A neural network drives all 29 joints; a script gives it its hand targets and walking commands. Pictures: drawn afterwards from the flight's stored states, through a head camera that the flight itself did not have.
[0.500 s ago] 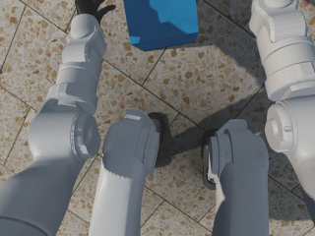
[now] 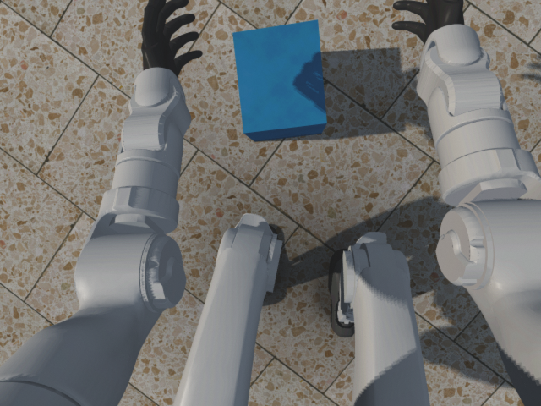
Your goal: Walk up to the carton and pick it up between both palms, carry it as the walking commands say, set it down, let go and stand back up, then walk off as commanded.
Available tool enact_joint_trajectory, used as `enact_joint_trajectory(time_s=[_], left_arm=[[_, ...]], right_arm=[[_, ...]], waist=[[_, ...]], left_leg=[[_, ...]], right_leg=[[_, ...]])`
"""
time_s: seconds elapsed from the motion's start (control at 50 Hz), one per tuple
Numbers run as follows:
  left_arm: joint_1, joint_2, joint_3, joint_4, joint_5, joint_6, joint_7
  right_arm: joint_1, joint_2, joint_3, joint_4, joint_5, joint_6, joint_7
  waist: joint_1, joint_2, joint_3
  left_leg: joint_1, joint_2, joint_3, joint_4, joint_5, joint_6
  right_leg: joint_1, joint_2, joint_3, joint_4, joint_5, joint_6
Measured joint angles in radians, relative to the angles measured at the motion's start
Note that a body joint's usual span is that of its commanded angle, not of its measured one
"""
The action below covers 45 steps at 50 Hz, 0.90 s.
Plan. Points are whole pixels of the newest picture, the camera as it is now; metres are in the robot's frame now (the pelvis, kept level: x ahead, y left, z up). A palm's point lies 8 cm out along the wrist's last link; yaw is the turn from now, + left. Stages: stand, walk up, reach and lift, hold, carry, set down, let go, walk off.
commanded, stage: set down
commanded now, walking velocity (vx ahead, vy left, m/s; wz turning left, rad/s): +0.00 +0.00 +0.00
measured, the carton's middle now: (282, 89) +0.55 +0.09 -0.40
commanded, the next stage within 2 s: let go in 0.76 s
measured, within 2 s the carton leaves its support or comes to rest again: neither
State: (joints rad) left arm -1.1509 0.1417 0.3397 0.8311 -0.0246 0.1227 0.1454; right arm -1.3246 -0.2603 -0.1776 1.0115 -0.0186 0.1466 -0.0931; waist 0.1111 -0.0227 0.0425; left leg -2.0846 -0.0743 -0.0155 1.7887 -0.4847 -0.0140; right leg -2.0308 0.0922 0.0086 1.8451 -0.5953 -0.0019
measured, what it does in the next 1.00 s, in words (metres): rises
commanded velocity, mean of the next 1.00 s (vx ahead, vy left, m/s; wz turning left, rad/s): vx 0.00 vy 0.00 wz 0.00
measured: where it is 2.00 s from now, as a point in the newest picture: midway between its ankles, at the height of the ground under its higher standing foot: (299, 293)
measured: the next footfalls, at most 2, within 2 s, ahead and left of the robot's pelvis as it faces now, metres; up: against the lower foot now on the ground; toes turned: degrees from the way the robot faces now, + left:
none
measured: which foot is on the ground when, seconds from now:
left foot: down 0.00-1.00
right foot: down 0.00-1.00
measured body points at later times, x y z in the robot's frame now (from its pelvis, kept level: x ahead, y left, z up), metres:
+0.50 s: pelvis +0.02 +0.00 +0.14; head +0.32 +0.01 +0.47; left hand +0.50 +0.23 +0.03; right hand +0.57 -0.11 +0.03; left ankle +0.11 +0.11 -0.44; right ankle +0.08 -0.11 -0.44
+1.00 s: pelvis +0.05 +0.00 +0.21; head +0.33 +0.01 +0.56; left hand +0.45 +0.23 +0.08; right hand +0.51 -0.13 +0.08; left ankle +0.11 +0.11 -0.44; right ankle +0.08 -0.11 -0.44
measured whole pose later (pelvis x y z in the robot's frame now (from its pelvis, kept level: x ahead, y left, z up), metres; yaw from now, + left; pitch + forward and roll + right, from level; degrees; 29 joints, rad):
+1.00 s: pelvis +0.05 +0.00 +0.21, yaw -2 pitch +40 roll -1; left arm -0.69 0.09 0.34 0.64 0.14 0.08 -0.02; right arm -0.83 -0.08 -0.24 0.72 -0.20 0.13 -0.13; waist 0.10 -0.02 -0.03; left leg -1.34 -0.04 -0.04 0.89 -0.25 0.00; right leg -1.30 0.09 0.07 0.91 -0.31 0.00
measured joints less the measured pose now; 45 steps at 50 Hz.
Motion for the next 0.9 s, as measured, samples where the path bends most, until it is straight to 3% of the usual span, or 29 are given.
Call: enact_joint_trajectory(time_s=[0.24, 0.6, 0.74, 0.82, 0.9], left_arm=[[0.127, -0.012, -0.010, -0.096, -0.009, 0.027, -0.022], [0.190, -0.057, 0.054, -0.086, 0.056, 0.000, -0.064], [0.180, -0.073, 0.094, -0.034, 0.118, -0.026, -0.076], [0.189, -0.083, 0.103, -0.032, 0.157, -0.041, -0.082], [0.272, -0.083, 0.076, -0.080, 0.180, -0.048, -0.106]], right_arm=[[0.125, 0.003, 0.014, -0.090, 0.012, 0.021, 0.017], [0.187, 0.050, -0.043, -0.079, -0.067, -0.003, 0.050], [0.176, 0.063, -0.079, -0.025, -0.111, -0.024, 0.063], [0.190, 0.080, -0.096, -0.032, -0.140, -0.034, 0.058], [0.279, 0.123, -0.104, -0.114, -0.176, -0.031, 0.025]], waist=[[0.000, -0.007, -0.072], [0.009, -0.008, -0.100], [0.011, -0.011, -0.102], [0.007, -0.012, -0.096], [-0.001, -0.009, -0.091]], left_leg=[[0.175, 0.005, -0.007, -0.226, 0.031, 0.005], [0.511, 0.021, -0.020, -0.660, 0.175, 0.007], [0.601, 0.029, -0.019, -0.788, 0.223, 0.009], [0.621, 0.032, -0.022, -0.823, 0.236, 0.009], [0.651, 0.037, -0.024, -0.851, 0.239, 0.011]], right_leg=[[0.169, 0.000, 0.018, -0.232, 0.044, 0.000], [0.493, -0.002, 0.046, -0.669, 0.205, -0.002], [0.579, 0.000, 0.057, -0.799, 0.259, -0.002], [0.601, 0.001, 0.057, -0.839, 0.274, -0.002], [0.634, 0.003, 0.058, -0.876, 0.283, 0.000]])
